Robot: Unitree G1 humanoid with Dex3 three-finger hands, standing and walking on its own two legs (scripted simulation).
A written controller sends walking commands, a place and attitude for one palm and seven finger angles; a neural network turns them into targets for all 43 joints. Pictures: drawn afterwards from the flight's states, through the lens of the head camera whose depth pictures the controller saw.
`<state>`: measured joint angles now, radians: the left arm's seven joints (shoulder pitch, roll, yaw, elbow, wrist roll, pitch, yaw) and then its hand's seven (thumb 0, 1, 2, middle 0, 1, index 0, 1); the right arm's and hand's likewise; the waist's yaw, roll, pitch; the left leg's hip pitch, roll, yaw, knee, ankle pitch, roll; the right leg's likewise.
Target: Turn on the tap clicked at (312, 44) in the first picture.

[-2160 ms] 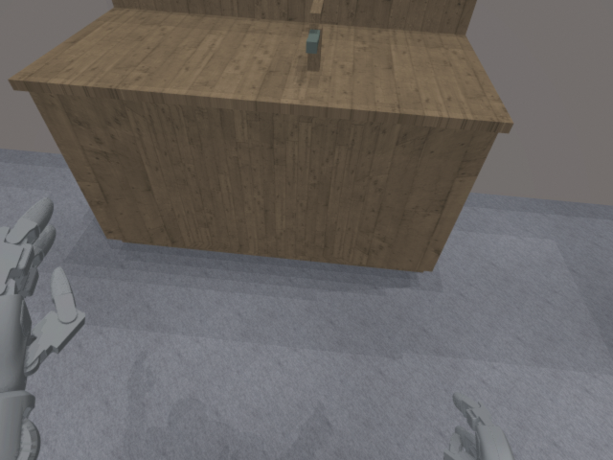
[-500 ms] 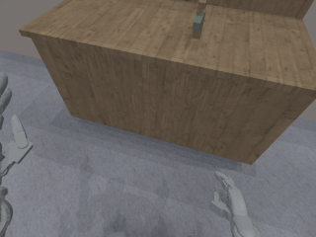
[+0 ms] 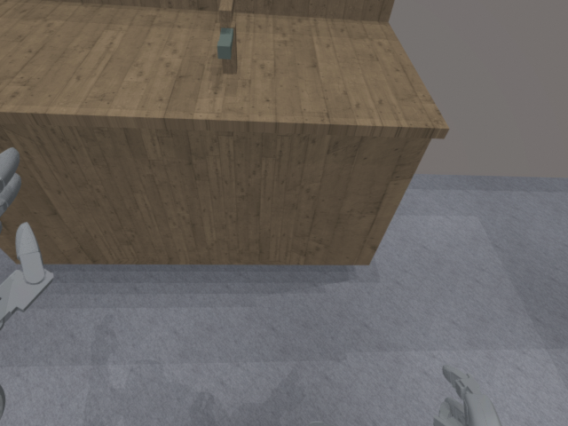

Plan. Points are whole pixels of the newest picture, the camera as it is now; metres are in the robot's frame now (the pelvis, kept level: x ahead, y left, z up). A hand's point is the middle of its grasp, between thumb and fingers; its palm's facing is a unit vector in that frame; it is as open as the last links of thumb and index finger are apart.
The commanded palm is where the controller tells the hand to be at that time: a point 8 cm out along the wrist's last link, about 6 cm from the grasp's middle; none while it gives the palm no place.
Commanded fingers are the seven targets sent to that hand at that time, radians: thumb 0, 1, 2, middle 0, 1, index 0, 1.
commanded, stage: turn to face it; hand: left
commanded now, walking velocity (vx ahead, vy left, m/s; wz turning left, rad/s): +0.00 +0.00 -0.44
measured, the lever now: (224, 50) +0.82 +0.19 +0.12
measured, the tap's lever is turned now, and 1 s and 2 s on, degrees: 0 0 0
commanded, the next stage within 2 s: take the last steps up to it in 0.32 s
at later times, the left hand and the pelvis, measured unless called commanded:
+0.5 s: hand (136, 295) +0.20 +0.16 +0.18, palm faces +0.20 -0.87 -0.45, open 7.4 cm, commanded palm +0.16 +0.22 +0.19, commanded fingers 0.00 0.90 0.90 -0.20 -0.30 -0.20 -0.30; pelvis -0.05 -0.03 +0.00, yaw -11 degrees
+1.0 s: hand (177, 274) +0.22 +0.13 +0.18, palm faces +0.21 -0.88 -0.43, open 7.4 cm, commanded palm +0.18 +0.18 +0.19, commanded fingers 0.00 0.90 0.90 -0.20 -0.30 -0.20 -0.30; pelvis -0.03 -0.06 +0.01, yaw -12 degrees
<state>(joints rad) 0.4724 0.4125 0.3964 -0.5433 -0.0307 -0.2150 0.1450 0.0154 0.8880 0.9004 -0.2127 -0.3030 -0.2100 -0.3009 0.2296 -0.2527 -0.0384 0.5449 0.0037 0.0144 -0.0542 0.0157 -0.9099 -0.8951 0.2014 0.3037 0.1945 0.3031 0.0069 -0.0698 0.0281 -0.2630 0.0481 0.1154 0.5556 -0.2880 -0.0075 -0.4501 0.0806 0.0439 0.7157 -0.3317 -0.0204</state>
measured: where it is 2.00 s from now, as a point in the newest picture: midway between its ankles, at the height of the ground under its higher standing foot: outside the picture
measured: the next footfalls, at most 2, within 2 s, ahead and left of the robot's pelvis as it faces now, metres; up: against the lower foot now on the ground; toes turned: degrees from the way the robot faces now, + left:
right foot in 0.22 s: -0.04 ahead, -0.16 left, +0.00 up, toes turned -19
left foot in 0.48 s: +0.02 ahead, +0.08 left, +0.00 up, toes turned -7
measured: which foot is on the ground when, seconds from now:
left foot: down 0.00-0.24, up 0.26-0.46, down 0.48-0.74, up 0.76-1.00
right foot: up 0.00-0.20, down 0.22-1.00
